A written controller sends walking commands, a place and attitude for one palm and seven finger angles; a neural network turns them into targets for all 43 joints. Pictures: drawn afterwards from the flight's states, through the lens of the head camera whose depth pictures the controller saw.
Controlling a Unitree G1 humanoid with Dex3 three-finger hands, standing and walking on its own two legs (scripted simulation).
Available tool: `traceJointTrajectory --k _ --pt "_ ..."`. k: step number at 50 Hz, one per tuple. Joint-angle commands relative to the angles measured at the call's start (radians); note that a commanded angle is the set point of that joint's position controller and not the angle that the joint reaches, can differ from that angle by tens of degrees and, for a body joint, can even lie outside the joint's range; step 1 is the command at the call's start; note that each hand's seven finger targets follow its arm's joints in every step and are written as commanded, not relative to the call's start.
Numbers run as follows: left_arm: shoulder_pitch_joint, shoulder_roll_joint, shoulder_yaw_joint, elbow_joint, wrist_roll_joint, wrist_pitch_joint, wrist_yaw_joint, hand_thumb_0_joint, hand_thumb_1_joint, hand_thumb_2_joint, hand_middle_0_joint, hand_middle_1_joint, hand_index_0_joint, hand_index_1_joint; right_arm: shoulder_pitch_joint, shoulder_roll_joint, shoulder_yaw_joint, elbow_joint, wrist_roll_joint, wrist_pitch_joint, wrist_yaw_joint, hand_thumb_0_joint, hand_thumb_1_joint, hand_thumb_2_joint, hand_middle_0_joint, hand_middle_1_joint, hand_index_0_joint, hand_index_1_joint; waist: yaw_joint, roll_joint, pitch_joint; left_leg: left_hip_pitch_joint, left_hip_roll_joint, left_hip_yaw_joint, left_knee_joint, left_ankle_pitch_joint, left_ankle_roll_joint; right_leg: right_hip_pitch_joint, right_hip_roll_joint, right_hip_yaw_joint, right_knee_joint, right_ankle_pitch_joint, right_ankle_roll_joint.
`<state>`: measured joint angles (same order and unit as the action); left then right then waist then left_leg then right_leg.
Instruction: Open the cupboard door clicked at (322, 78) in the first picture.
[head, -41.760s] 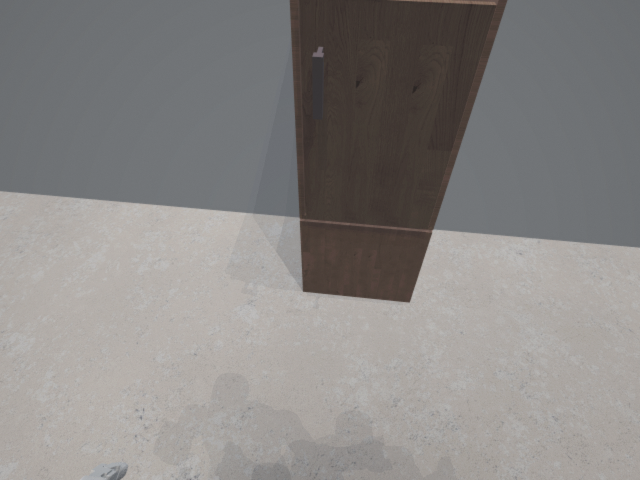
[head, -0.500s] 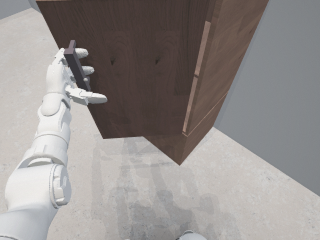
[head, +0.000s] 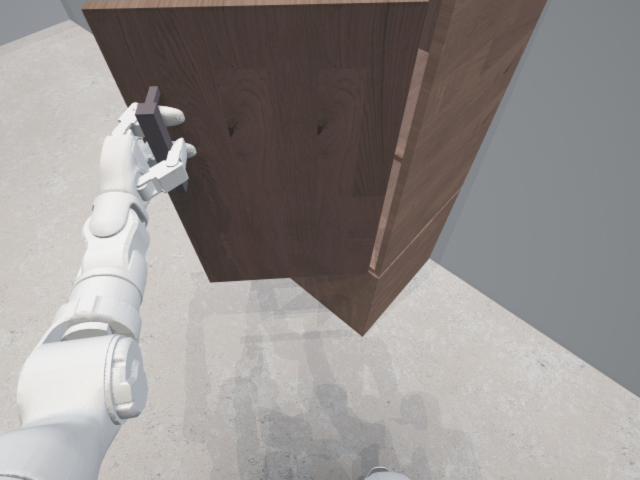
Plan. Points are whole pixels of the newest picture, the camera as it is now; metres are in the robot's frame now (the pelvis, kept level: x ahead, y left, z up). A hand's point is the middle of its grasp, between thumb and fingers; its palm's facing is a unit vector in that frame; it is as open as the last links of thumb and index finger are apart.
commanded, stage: close the thumb around the handle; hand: left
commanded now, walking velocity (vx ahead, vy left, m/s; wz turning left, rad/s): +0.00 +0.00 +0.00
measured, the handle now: (166, 142) +0.53 +0.19 +0.11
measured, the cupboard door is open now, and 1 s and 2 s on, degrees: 46 80 85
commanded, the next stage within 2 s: pull the door open along its arc in 0.08 s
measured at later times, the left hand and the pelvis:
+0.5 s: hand (178, 184) +0.44 +0.16 +0.12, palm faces +0.03 -1.00 +0.01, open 5.8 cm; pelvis +0.01 +0.00 +0.01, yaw -1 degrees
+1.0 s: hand (243, 282) +0.30 +0.07 +0.13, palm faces +0.35 -0.94 +0.02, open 6.4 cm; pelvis +0.02 -0.02 +0.02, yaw +1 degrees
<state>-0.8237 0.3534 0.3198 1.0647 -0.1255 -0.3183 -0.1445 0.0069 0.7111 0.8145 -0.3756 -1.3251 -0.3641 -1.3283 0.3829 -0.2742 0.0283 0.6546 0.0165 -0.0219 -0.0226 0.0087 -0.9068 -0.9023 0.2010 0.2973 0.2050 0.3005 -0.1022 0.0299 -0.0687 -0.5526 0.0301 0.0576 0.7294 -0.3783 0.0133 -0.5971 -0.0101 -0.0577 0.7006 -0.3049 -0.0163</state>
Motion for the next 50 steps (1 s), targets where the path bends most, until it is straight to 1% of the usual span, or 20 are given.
traceJointTrajectory --k 1,4,6,7,9,10,15,22,25,28,30,31,32,33,35,37,38,44,48,50 --pt "-0.45 0.212 0.018 -0.225 -0.005 -0.065 -0.011 0.0 0.9 0.9 -0.4 -1.35 -0.4 -1.35 0.087 -0.147 -0.06 -0.078 0.0 -0.027 -0.013 0.0 -0.9 -0.9 0.2 0.3 0.2 0.3 -0.001 -0.002 -0.391 0.145 -0.032 -0.051 -0.074 0.324 0.015 0.243 0.035 0.031 -0.046 0.364 -0.01" --pt "-0.461 0.245 0.038 -0.212 -0.005 -0.063 -0.011 0.0 0.9 0.9 -0.4 -1.35 -0.4 -1.35 0.087 -0.151 -0.058 -0.075 0.001 -0.023 -0.016 0.0 -0.9 -0.9 0.2 0.3 0.2 0.3 -0.003 -0.01 -0.372 0.121 -0.033 -0.048 -0.074 0.304 0.015 0.245 0.033 0.034 -0.049 0.356 -0.008" --pt "-0.476 0.209 0.011 -0.209 -0.004 -0.06 -0.014 0.0 0.9 0.9 -0.4 -1.35 -0.4 -1.35 0.083 -0.146 -0.058 -0.077 0.001 -0.025 -0.015 0.0 -0.9 -0.9 0.2 0.3 0.2 0.3 -0.012 0.016 -0.365 0.133 -0.033 -0.047 -0.076 0.291 0.015 0.225 0.034 0.034 -0.053 0.34 -0.009" --pt "-0.475 0.233 0.028 -0.202 -0.004 -0.061 -0.011 0.0 0.9 0.9 -0.4 -1.35 -0.4 -1.35 0.09 -0.151 -0.06 -0.075 0.001 -0.023 -0.017 0.0 -0.9 -0.9 0.2 0.3 0.2 0.3 -0.012 -0.017 -0.365 0.132 -0.031 -0.051 -0.072 0.299 0.018 0.225 0.035 0.031 -0.051 0.342 -0.009" --pt "-0.492 0.253 0.038 -0.204 0.0 -0.063 -0.012 0.0 0.9 0.9 -0.4 -1.35 -0.4 -1.35 0.088 -0.151 -0.057 -0.074 0.0 -0.023 -0.018 0.0 -0.9 -0.9 0.2 0.3 0.2 0.3 -0.011 0.003 -0.383 0.121 -0.035 -0.05 -0.071 0.287 0.016 0.237 0.032 0.038 -0.048 0.341 -0.007" --pt "-0.486 0.191 -0.005 -0.22 -0.002 -0.064 -0.015 0.0 0.9 0.9 -0.4 -1.35 -0.4 -1.35 0.084 -0.142 -0.058 -0.08 0.0 -0.026 -0.015 0.0 -0.9 -0.9 0.2 0.3 0.2 0.3 -0.011 0.018 -0.39 0.145 -0.034 -0.053 -0.073 0.309 0.013 0.227 0.034 0.031 -0.044 0.347 -0.01" --pt "-0.345 0.175 0.009 -0.274 -0.024 -0.058 -0.016 0.0 0.9 0.9 -0.4 -1.35 -0.4 -1.35 0.071 -0.145 -0.064 -0.102 0.002 -0.028 -0.005 0.0 -0.9 -0.9 0.2 0.3 0.2 0.3 0.025 -0.025 -0.426 0.143 -0.032 -0.043 -0.074 0.342 0.014 0.283 0.036 0.031 -0.043 0.39 -0.011" --pt "-0.054 0.116 -0.012 -0.514 -0.058 -0.019 -0.016 0.0 0.9 0.9 -0.4 -1.35 -0.4 -1.35 0.013 -0.132 -0.07 -0.159 0.016 -0.031 0.007 0.0 -0.9 -0.9 0.2 0.3 0.2 0.3 0.081 -0.016 -0.415 0.174 -0.024 -0.028 -0.101 0.442 0.017 0.367 0.033 0.027 -0.054 0.463 -0.017" --pt "0.119 0.05 -0.042 -0.673 -0.076 0.011 -0.009 0.0 0.9 0.9 -0.4 -1.35 -0.4 -1.35 -0.036 -0.116 -0.07 -0.187 0.023 -0.045 0.014 0.0 -0.9 -0.9 0.2 0.3 0.2 0.3 0.104 -0.035 -0.383 0.191 -0.021 -0.017 -0.125 0.446 0.017 0.394 0.027 0.022 -0.07 0.473 -0.014" --pt "0.307 -0.013 -0.088 -0.862 -0.082 0.044 0.007 0.0 0.9 0.9 -0.4 -1.35 -0.4 -1.35 -0.093 -0.099 -0.065 -0.215 0.027 -0.061 0.018 0.0 -0.9 -0.9 0.2 0.3 0.2 0.3 0.127 0.007 -0.351 0.232 -0.017 -0.013 -0.148 0.481 0.011 0.416 0.021 0.016 -0.082 0.48 -0.015" --pt "0.449 -0.034 -0.1 -0.971 -0.087 0.075 0.022 0.0 0.9 0.9 -0.4 -1.35 -0.4 -1.35 -0.125 -0.093 -0.063 -0.231 0.026 -0.067 0.018 0.0 -0.9 -0.9 0.2 0.3 0.2 0.3 0.139 -0.057 -0.327 0.241 -0.015 -0.013 -0.166 0.476 0.01 0.444 0.017 0.011 -0.095 0.49 -0.011" --pt "0.481 -0.06 0.019 -1.053 -0.139 0.105 0.16 0.0 0.9 0.9 -0.4 -1.35 -0.4 -1.35 -0.183 -0.057 -0.061 -0.236 0.028 -0.069 0.019 0.0 -0.9 -0.9 0.2 0.3 0.2 0.3 0.213 -0.062 -0.289 0.209 -0.024 -0.013 -0.176 0.433 -0.002 0.444 0.019 -0.002 -0.116 0.431 -0.008" --pt "0.537 -0.123 -0.075 -1.08 -0.103 0.13 0.229 0.0 0.9 0.9 -0.4 -1.35 -0.4 -1.35 -0.208 -0.061 -0.054 -0.232 0.02 -0.07 0.023 0.0 -0.9 -0.9 0.2 0.3 0.2 0.3 0.183 -0.078 -0.223 0.214 -0.021 -0.016 -0.193 0.376 -0.004 0.428 0.015 -0.005 -0.132 0.371 -0.004" --pt "0.576 -0.134 -0.082 -1.148 -0.085 0.149 0.285 0.0 0.9 0.9 -0.4 -1.35 -0.4 -1.35 -0.224 -0.057 -0.052 -0.235 0.017 -0.068 0.028 0.0 -0.9 -0.9 0.2 0.3 0.2 0.3 0.179 -0.081 -0.196 0.212 -0.019 -0.021 -0.207 0.351 -0.006 0.423 0.013 -0.006 -0.139 0.345 -0.005" --pt "0.707 -0.168 -0.112 -1.258 -0.033 0.187 0.377 0.0 0.9 0.9 -0.4 -1.35 -0.4 -1.35 -0.248 -0.04 -0.049 -0.241 -0.002 -0.052 0.03 0.0 -0.9 -0.9 0.2 0.3 0.2 0.3 0.193 -0.057 -0.232 0.239 -0.023 -0.009 -0.206 0.381 -0.007 0.468 0.005 0.001 -0.134 0.382 -0.007" --pt "0.795 -0.183 -0.13 -1.345 0.013 0.228 0.459 0.0 0.9 0.9 -0.4 -1.35 -0.4 -1.35 -0.271 -0.029 -0.048 -0.247 -0.017 -0.025 0.024 0.0 -0.9 -0.9 0.2 0.3 0.2 0.3 0.194 -0.098 -0.223 0.248 -0.021 -0.01 -0.207 0.385 -0.008 0.508 -0.001 0.009 -0.146 0.405 -0.008" --pt "0.811 -0.227 -0.181 -1.404 0.033 0.253 0.493 0.0 0.9 0.9 -0.4 -1.35 -0.4 -1.35 -0.297 -0.017 -0.041 -0.254 -0.019 -0.009 0.023 0.0 -0.9 -0.9 0.2 0.3 0.2 0.3 0.187 -0.065 -0.204 0.257 -0.022 -0.007 -0.209 0.381 -0.008 0.504 -0.005 0.016 -0.154 0.411 -0.009" --pt "0.874 -0.366 -0.346 -1.476 0.137 0.368 0.657 0.0 0.9 0.9 -0.4 -1.35 -0.4 -1.35 -0.361 0.017 -0.027 -0.255 -0.048 0.072 0.01 0.0 -0.9 -0.9 0.2 0.3 0.2 0.3 0.169 -0.089 -0.142 0.292 -0.029 -0.019 -0.193 0.35 -0.003 0.502 -0.014 0.031 -0.197 0.387 -0.014" --pt "0.91 -0.456 -0.463 -1.476 0.216 0.403 0.719 0.0 0.9 0.9 -0.4 -1.35 -0.4 -1.35 -0.387 0.027 -0.029 -0.246 -0.062 0.104 0.024 0.0 -0.9 -0.9 0.2 0.3 0.2 0.3 0.164 -0.087 -0.134 0.305 -0.031 -0.031 -0.165 0.381 -0.004 0.487 -0.018 0.037 -0.189 0.428 -0.021" --pt "0.938 -0.494 -0.508 -1.5 0.205 0.407 0.713 0.0 0.9 0.9 -0.4 -1.35 -0.4 -1.35 -0.399 0.032 -0.028 -0.248 -0.06 0.115 0.03 0.0 -0.9 -0.9 0.2 0.3 0.2 0.3 0.161 -0.08 -0.144 0.313 -0.033 -0.036 -0.158 0.383 -0.005 0.495 -0.021 0.036 -0.182 0.465 -0.019"
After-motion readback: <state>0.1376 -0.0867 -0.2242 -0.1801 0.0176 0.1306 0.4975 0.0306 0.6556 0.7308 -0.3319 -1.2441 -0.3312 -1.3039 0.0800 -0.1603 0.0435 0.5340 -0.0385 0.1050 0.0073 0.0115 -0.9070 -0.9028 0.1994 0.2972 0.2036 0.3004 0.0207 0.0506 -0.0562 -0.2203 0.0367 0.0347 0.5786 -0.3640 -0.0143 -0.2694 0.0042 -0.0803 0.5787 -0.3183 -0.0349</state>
